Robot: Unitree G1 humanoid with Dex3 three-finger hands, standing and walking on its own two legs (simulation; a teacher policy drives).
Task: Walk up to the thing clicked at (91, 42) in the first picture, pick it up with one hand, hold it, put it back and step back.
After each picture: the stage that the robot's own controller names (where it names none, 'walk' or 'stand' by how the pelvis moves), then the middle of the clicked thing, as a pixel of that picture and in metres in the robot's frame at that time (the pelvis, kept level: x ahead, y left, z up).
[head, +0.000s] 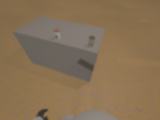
stand; (91, 41) +0.85 +0.00 -0.04
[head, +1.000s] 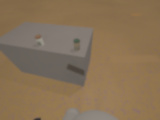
walk; (76, 45) +0.72 +0.19 -0.02
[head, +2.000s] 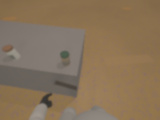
stand; (65, 58) +0.46 +0.20 +0.00
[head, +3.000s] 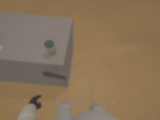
walk; (50, 48) +0.50 +0.32 -0.01
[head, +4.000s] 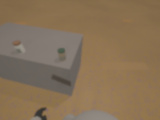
stand; (62, 54) +0.57 +0.28 -0.03
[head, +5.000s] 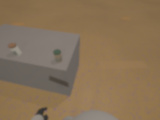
stand; (58, 56) +0.55 +0.30 -0.04
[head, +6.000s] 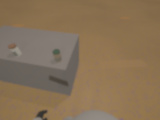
stand; (57, 55) +0.56 +0.32 -0.04
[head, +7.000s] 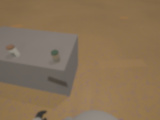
stand; (55, 56) +0.55 +0.33 -0.04
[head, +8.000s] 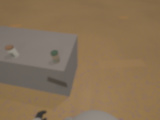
rise first; (55, 57) +0.54 +0.33 -0.04
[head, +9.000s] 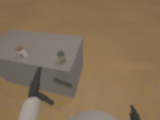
rise first; (61, 57) +0.55 +0.31 -0.04
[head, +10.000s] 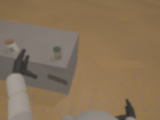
go down; (57, 53) +0.57 +0.28 -0.03
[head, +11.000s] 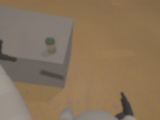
go down; (51, 46) +0.54 +0.28 +0.01
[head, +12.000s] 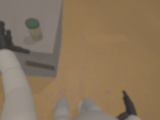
close in; (35, 30) +0.55 +0.30 +0.05
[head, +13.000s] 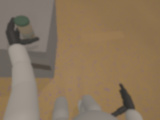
close; (25, 29) +0.57 +0.31 +0.07
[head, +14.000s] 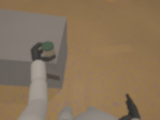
lift; (49, 51) +0.45 +0.23 +0.08
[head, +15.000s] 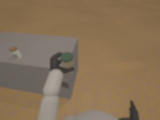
lift; (68, 63) +0.32 +0.14 +0.18
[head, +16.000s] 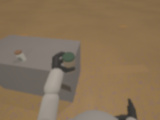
hold; (69, 63) +0.33 +0.13 +0.18
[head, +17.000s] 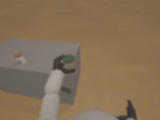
hold; (70, 65) +0.32 +0.13 +0.18
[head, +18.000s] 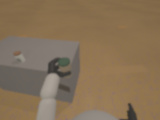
hold; (65, 68) +0.31 +0.16 +0.16
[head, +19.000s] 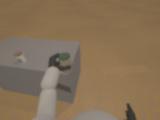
crouch; (65, 63) +0.34 +0.16 +0.17
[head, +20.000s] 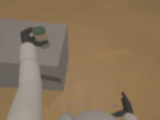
crouch; (42, 38) +0.49 +0.26 +0.18
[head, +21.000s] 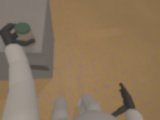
lower; (26, 35) +0.53 +0.28 +0.07
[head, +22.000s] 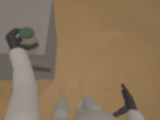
lower; (30, 39) +0.52 +0.28 +0.06
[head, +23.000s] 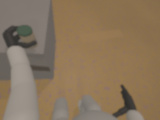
lower; (28, 37) +0.52 +0.29 +0.06
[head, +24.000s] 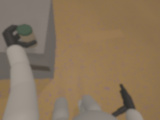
rest; (28, 37) +0.52 +0.29 +0.06
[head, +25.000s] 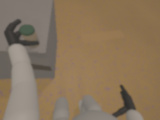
open; (30, 37) +0.53 +0.28 +0.06
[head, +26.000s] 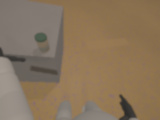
sink last; (42, 43) +0.51 +0.27 +0.05
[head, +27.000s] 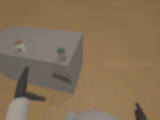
stand; (61, 55) +0.54 +0.29 +0.01
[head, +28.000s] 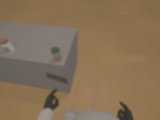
stand; (56, 54) +0.52 +0.28 +0.02
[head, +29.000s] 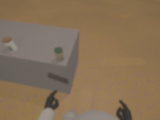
stand; (59, 54) +0.52 +0.26 +0.02
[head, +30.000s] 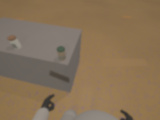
stand; (61, 53) +0.53 +0.26 +0.00
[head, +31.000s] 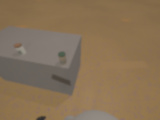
stand; (62, 58) +0.55 +0.27 -0.04
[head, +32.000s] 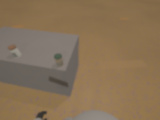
stand; (58, 60) +0.51 +0.29 -0.04
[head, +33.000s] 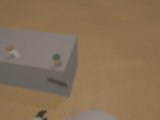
stand; (57, 60) +0.51 +0.30 -0.04
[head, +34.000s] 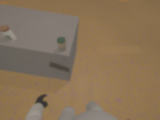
walk; (61, 44) +0.58 +0.24 -0.03
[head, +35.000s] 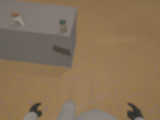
walk; (63, 26) +0.81 +0.33 -0.01
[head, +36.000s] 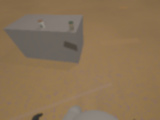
stand; (71, 26) +1.13 +0.34 -0.02
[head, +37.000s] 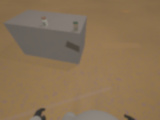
stand; (75, 26) +1.11 +0.25 -0.03
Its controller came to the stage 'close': yes
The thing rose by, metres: 0.24
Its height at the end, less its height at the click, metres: +0.00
